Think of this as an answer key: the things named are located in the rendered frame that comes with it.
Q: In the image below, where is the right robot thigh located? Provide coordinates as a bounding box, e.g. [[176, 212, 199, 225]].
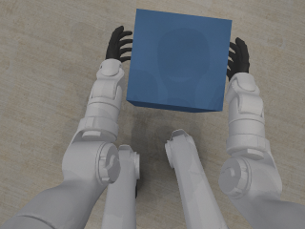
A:
[[164, 134, 230, 229]]

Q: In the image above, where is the carton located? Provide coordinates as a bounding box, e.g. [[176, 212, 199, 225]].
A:
[[126, 9, 233, 113]]

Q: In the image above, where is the robot right hand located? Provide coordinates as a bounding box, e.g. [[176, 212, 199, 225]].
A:
[[226, 37, 250, 82]]

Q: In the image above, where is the left robot upper arm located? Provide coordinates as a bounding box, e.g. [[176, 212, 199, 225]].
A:
[[0, 141, 121, 229]]

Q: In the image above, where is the left robot forearm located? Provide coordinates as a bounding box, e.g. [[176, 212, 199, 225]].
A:
[[62, 58, 126, 175]]

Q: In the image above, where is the robot left hand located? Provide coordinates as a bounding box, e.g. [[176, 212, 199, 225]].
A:
[[105, 26, 133, 63]]

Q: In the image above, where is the robot thigh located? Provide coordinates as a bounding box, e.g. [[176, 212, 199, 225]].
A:
[[164, 134, 230, 229], [100, 150, 140, 229]]

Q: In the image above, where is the right robot upper arm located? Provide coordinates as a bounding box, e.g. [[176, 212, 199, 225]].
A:
[[218, 156, 305, 229]]

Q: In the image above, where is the right robot forearm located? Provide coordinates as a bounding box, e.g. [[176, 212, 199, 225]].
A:
[[225, 73, 278, 172]]

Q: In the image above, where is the left robot thigh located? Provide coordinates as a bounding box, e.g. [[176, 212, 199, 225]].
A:
[[100, 150, 140, 229]]

